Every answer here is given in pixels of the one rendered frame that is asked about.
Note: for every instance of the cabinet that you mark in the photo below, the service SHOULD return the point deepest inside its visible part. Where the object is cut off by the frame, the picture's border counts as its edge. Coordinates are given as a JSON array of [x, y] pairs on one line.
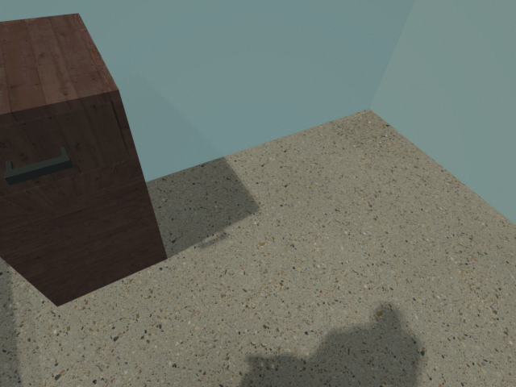
[[77, 234]]

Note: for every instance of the handle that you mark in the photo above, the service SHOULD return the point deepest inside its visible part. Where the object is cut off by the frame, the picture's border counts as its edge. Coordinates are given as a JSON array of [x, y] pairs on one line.
[[39, 169]]

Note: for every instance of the drawer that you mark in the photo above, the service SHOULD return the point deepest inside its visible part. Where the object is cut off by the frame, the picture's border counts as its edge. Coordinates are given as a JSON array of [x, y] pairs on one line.
[[90, 135]]

